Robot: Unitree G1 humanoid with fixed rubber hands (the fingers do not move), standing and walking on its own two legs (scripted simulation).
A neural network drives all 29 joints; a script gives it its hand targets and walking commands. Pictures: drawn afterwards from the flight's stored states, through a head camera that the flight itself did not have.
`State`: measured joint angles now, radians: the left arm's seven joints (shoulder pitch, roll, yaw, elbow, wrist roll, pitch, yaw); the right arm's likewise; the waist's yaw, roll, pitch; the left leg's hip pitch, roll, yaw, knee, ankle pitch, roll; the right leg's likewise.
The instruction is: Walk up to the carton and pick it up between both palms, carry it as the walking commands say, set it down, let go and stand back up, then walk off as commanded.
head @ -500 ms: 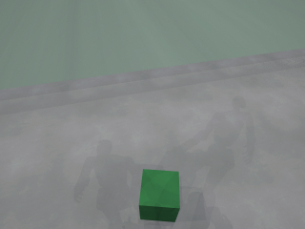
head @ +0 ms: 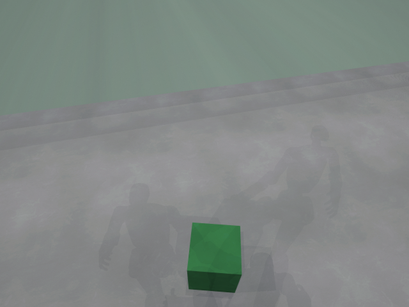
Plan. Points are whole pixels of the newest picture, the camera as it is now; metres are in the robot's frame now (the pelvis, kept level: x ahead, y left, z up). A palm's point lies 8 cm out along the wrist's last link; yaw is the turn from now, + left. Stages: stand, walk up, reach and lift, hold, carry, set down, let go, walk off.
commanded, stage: stand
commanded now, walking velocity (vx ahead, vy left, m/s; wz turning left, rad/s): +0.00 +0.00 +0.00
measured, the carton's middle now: (213, 258) +0.46 -0.05 -0.66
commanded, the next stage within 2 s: walk off in 0.16 s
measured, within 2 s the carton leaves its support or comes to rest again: rests again in 1.06 s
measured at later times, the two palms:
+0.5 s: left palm out of the picture +0.05 +0.28 -0.13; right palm out of the picture +0.06 -0.28 -0.12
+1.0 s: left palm out of the picture +0.08 +0.19 -0.16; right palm (311, 270) +0.24 -0.25 -0.15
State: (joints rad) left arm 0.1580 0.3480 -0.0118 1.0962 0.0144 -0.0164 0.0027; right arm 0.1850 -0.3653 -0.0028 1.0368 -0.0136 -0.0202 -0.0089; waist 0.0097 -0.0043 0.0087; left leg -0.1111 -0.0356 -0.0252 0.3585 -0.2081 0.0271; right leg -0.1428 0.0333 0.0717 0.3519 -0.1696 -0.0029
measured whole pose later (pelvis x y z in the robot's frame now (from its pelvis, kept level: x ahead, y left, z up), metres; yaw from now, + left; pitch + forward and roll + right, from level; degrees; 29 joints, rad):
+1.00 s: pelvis +0.17 -0.01 -0.02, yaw -2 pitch +0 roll -1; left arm 0.43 0.13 -0.03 1.19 0.03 -0.04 0.02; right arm 0.16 -0.20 0.00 1.01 -0.01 -0.03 -0.01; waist 0.04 0.00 0.06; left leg -0.41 0.05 0.10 0.59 -0.14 -0.01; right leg 0.00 -0.02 -0.07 0.45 -0.44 0.02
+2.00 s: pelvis +0.26 +0.04 -0.01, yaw -3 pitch +2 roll +1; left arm 0.35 0.15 0.05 1.15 0.06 0.00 0.09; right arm 0.23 -0.20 -0.08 1.02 -0.02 0.05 -0.03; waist 0.06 -0.03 0.03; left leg -0.41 0.06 0.08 0.78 -0.41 -0.04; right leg -0.13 -0.14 -0.07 0.47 -0.36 0.09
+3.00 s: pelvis +0.29 +0.36 -0.01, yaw -5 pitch +2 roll -1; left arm 0.24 0.25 0.09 1.07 0.03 0.07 0.05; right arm 0.22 -0.19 -0.03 0.90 -0.04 0.03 -0.02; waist 0.01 -0.05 0.04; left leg -0.30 0.05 0.14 0.51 -0.24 0.04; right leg -0.49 -0.09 -0.08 1.15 -0.49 0.00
